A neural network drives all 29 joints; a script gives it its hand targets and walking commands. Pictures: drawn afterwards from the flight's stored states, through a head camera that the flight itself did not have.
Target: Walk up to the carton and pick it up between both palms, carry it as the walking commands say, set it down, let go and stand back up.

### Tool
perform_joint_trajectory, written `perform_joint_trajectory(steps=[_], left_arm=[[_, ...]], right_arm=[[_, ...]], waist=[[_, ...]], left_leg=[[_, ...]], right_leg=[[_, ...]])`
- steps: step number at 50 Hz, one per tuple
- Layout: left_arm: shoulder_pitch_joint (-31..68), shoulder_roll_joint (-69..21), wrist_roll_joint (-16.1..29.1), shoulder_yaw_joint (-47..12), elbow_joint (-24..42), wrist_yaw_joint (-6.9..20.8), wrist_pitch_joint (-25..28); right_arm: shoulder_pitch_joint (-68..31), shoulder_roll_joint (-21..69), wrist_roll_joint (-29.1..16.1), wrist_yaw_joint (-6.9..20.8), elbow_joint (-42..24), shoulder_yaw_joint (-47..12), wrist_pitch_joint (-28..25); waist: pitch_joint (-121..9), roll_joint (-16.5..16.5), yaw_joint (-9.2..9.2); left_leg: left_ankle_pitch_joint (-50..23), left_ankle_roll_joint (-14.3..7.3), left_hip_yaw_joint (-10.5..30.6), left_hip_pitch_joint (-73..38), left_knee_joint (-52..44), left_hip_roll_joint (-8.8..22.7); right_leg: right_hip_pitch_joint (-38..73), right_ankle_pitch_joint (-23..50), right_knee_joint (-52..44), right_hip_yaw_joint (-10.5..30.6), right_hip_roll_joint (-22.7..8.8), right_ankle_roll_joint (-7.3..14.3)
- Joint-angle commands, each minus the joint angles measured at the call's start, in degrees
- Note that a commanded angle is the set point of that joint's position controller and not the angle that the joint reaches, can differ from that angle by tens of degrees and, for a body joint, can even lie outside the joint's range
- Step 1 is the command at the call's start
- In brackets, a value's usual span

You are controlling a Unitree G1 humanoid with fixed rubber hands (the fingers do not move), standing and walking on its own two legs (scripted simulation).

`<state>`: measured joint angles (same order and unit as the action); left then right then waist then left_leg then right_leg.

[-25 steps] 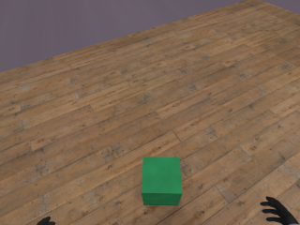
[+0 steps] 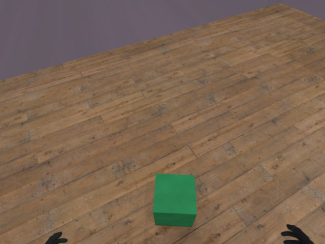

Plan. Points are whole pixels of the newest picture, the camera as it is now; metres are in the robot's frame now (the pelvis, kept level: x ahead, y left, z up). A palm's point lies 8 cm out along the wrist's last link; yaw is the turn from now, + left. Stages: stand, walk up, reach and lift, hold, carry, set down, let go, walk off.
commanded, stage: walk up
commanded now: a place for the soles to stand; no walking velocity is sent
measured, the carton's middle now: (174, 200) +0.44 -0.03 -0.65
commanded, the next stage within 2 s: reach and lift in 0.18 s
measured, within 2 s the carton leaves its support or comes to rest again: neither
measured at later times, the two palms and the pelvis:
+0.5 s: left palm (65, 229) +0.19 +0.29 -0.10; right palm (294, 229) +0.18 -0.31 -0.11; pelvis +0.00 -0.02 -0.02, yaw -6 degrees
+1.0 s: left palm (98, 193) +0.30 +0.24 -0.15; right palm (257, 196) +0.28 -0.27 -0.16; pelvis -0.05 +0.00 -0.07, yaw -6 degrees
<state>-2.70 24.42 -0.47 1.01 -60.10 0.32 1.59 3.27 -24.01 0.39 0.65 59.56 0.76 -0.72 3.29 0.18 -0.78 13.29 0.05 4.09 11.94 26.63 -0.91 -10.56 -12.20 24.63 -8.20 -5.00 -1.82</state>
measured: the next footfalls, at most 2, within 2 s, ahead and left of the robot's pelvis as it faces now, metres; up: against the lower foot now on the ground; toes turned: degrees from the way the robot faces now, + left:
none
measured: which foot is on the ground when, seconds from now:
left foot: down 0.00-1.00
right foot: down 0.00-1.00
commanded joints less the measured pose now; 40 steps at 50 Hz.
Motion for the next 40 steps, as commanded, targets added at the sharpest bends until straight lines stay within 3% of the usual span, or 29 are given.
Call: perform_joint_trajectory(steps=[1,9,10,11,13,16,20,22,26,32,36,40], left_arm=[[2.7,10.6,0.0,2.1,2.1,-0.3,0.4],[3.2,10.5,-0.2,2.6,2.1,-0.2,0.0],[10.1,1.2,-2.9,6.6,22.2,0.6,-2.2],[7.8,3.1,-4.2,7.9,27.4,1.8,-3.8],[0.6,5.5,-5.1,10.8,28.7,2.9,-6.9],[-1.7,5.8,-4.5,14.5,29.9,3.4,-10.6],[-0.3,5.7,-2.5,17.1,31.5,4.3,-11.8],[0.2,5.7,-2.2,17.1,32.3,4.5,-11.7],[2.7,5.9,-1.0,16.1,32.4,5.0,-10.8],[7.4,5.6,0.0,13.8,29.8,4.8,-9.7],[13.1,4.7,1.0,12.6,28.8,4.2,-9.3],[20.3,3.8,2.6,11.5,27.7,3.7,-9.9]], right_arm=[[-1.9,-10.6,0.1,-0.3,-2.0,2.0,-0.4],[-1.4,-10.6,0.3,-0.4,-1.8,2.0,-0.2],[-7.8,-4.0,5.3,2.4,-21.9,11.3,1.4],[-4.4,-3.7,5.4,3.1,-26.6,10.3,3.5],[0.8,-5.7,5.5,3.5,-27.5,11.6,7.9],[-0.6,-4.6,4.6,3.1,-29.0,10.3,11.8],[-5.5,-3.3,3.7,2.4,-34.1,8.3,12.5],[-6.1,-2.3,3.6,1.5,-35.7,7.6,12.6],[-6.4,0.7,3.0,-0.2,-34.5,7.2,12.9],[-9.8,2.5,2.3,-1.7,-31.1,7.7,12.6],[-15.4,2.1,1.6,-2.0,-30.0,7.9,12.2],[-23.2,1.7,0.7,-1.8,-28.7,7.9,12.6]], waist=[[-5.6,-0.5,0.08],[-5.4,-0.3,0.05],[0.1,-0.2,1.49],[3.7,-1.0,0.36],[5.8,-4.5,0.90],[3.0,-4.1,-1.76],[-7.6,1.1,-5.66],[-10.8,1.9,-6.26],[-14.7,2.4,-5.45],[-21.0,1.9,-3.39],[-24.6,1.3,-2.64],[-27.2,0.4,-2.05]], left_leg=[[-11.6,-2.7,5.2,2.3,-4.7,5.3],[-12.2,-2.6,5.4,2.7,-4.7,5.1],[3.3,1.0,-6.3,9.2,-4.7,-3.3],[7.9,-0.4,-5.6,15.0,-5.6,-1.6],[11.6,-1.9,-5.7,21.0,-10.0,1.7],[9.2,-0.8,-6.6,19.2,-6.4,0.8],[-0.5,1.0,-8.1,13.7,4.2,-1.9],[-4.3,1.5,-8.6,15.1,7.4,-2.3],[-10.4,2.2,-8.8,20.7,11.7,-2.7],[-15.2,3.1,-8.1,27.6,16.5,-2.5],[-14.2,3.3,-7.4,31.0,18.8,-2.1],[-10.3,3.3,-6.7,32.9,20.3,-1.8]], right_leg=[[5.8,1.7,-4.4,6.4,-4.5,3.5],[6.6,1.3,-4.5,6.1,-4.6,3.7],[3.3,-0.4,1.5,2.9,6.6,2.0],[7.7,-0.7,3.5,1.3,7.9,1.1],[14.0,-0.3,6.1,0.7,9.8,-0.2],[12.8,-1.0,6.7,3.5,8.4,-0.8],[6.2,1.7,9.5,8.4,6.0,-0.5],[4.8,5.7,12.2,9.3,6.0,-0.8],[2.3,14.8,16.9,10.1,6.1,-1.2],[-3.3,22.2,21.0,10.2,6.6,-0.7],[-8.9,19.9,22.7,10.0,6.6,-0.3],[-16.4,12.1,23.9,9.1,6.7,0.0]])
